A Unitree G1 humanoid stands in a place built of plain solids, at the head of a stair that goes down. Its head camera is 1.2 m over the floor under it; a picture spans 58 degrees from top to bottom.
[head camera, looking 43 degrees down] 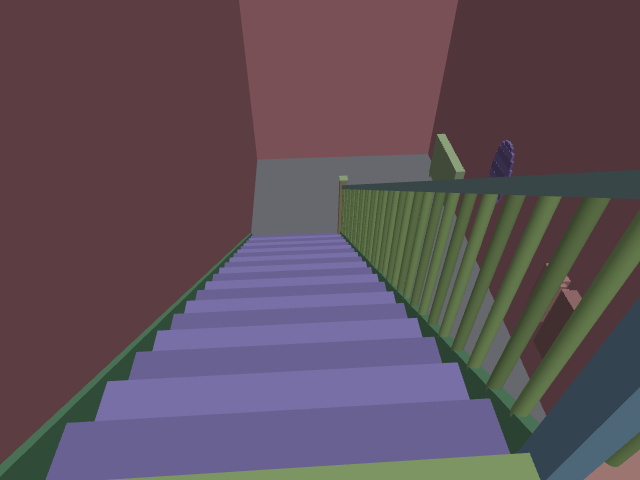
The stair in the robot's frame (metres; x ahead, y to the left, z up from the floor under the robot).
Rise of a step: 0.18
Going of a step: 0.24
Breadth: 1.39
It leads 3 degrees to the left of straight ahead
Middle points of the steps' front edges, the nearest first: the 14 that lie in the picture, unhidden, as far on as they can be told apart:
0.42 0.12 0.00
0.66 0.12 -0.18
0.90 0.14 -0.36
1.15 0.15 -0.54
1.39 0.17 -0.71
1.63 0.18 -0.89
1.88 0.20 -1.07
2.12 0.21 -1.24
2.36 0.23 -1.42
2.61 0.24 -1.60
2.85 0.25 -1.78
3.09 0.27 -1.96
3.34 0.28 -2.13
3.58 0.30 -2.31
